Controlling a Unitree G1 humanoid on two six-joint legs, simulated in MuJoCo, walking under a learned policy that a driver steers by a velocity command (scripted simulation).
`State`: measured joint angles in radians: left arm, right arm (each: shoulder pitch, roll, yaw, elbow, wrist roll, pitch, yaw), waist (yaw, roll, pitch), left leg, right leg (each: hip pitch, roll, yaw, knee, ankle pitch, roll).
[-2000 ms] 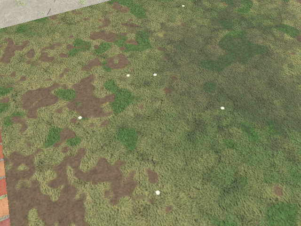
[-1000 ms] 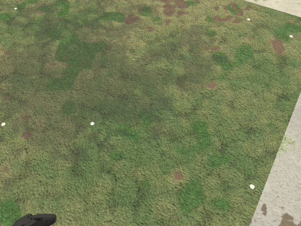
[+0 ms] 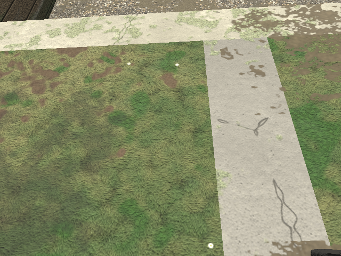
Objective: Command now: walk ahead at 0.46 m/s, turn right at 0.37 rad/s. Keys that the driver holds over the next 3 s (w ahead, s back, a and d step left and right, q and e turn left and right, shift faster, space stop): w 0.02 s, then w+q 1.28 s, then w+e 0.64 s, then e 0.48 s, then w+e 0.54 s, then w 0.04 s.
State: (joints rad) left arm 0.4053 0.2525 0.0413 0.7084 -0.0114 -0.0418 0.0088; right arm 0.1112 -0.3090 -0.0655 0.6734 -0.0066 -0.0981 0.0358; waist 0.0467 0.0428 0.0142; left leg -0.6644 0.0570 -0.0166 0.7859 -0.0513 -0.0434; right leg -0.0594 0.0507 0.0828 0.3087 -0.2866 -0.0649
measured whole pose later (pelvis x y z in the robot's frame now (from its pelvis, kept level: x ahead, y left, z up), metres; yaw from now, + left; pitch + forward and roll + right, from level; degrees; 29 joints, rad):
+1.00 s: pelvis +0.57 +0.06 +0.00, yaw +26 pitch +1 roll -2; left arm 0.33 0.29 0.07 0.80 0.01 -0.09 0.00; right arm 0.17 -0.33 -0.06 0.62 0.02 -0.01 0.02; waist 0.07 0.05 0.04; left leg -0.69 0.09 -0.05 0.95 -0.15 -0.02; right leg -0.07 0.02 -0.12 0.29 -0.23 -0.02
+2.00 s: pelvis +1.06 +0.37 +0.00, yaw +23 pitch +2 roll +0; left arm 0.31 0.29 0.05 0.70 -0.01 -0.05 -0.01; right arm 0.15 -0.31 -0.03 0.66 -0.02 -0.09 0.00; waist 0.03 0.02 0.04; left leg -0.64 0.08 -0.09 0.92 -0.24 -0.06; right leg -0.22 0.12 0.09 0.36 -0.17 -0.09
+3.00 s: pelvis +1.35 +0.45 -0.01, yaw -12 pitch +2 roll +2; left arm 0.48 0.27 0.06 0.75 -0.03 -0.03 0.03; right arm -0.01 -0.29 -0.07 0.72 0.01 -0.09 0.05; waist 0.09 0.04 0.01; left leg -0.55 -0.01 -0.06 0.52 0.00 -0.04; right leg 0.00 0.02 0.17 0.34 -0.37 -0.04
